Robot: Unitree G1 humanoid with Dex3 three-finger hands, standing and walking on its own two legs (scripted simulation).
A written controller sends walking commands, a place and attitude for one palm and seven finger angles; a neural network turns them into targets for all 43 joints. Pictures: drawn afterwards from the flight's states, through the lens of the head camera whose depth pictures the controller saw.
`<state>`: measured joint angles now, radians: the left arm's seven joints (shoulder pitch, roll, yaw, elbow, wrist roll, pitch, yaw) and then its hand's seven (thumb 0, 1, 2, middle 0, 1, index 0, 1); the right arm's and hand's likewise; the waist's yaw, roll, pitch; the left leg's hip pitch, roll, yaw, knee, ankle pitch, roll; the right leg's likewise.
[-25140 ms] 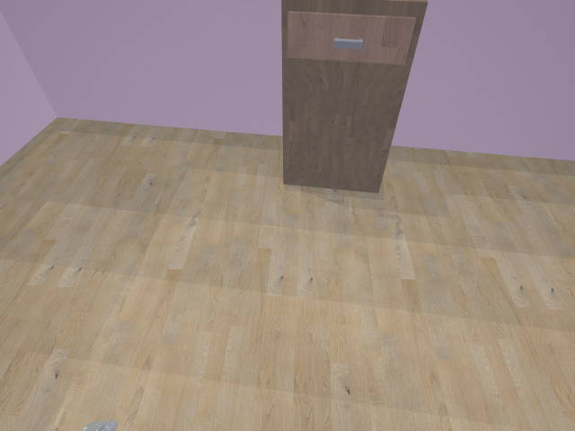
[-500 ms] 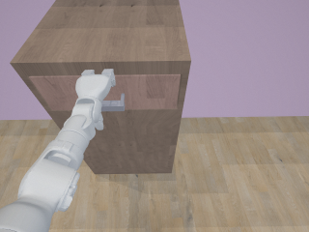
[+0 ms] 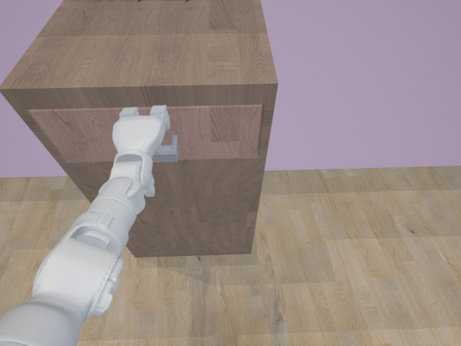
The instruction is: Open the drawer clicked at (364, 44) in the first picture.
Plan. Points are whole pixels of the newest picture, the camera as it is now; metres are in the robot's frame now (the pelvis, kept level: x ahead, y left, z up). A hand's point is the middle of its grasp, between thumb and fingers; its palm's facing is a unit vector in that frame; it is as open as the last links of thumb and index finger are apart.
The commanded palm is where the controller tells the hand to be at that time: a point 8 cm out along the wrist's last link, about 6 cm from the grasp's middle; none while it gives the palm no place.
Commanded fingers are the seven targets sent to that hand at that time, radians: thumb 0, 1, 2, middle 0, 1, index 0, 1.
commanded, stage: lower the fingers behind the handle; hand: left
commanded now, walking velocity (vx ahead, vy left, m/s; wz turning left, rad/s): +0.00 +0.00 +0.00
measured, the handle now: (153, 146) +0.52 +0.15 +0.01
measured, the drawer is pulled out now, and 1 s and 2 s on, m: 0.00 0.00 0.00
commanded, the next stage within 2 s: close the thumb around the handle in 1.00 s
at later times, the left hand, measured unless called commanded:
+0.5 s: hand (150, 165) +0.47 +0.15 +0.01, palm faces +0.04 -0.02 -1.00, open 13.5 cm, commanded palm +0.45 +0.15 +0.05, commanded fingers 0.00 -0.50 0.30 -0.30 -1.20 -0.30 -1.20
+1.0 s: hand (151, 164) +0.47 +0.15 +0.01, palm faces +0.02 +0.00 -1.00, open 13.5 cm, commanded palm +0.45 +0.15 +0.05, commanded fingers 0.00 -0.50 0.30 -0.30 -1.20 -0.30 -1.20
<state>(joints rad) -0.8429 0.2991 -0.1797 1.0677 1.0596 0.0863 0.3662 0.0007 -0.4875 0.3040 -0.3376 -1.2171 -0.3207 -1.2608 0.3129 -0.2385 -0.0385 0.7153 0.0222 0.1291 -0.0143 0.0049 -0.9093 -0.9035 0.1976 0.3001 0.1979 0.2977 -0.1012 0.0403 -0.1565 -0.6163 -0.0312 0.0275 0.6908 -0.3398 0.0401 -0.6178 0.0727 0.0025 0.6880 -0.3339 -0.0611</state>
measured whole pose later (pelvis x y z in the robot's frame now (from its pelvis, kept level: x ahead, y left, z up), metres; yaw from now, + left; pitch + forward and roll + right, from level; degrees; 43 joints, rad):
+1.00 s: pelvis -0.03 +0.01 -0.03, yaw +0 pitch +20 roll -1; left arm -0.98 0.32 -0.19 1.19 1.08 0.11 0.42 0.00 -0.49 0.30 -0.36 -1.29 -0.35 -1.29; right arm 0.36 -0.24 -0.03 0.70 0.01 0.07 -0.02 0.00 -0.91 -0.90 0.20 0.30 0.20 0.30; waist -0.15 0.04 -0.17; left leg -0.88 -0.03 0.03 0.90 -0.37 0.06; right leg -0.87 0.07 -0.01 0.87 -0.36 -0.04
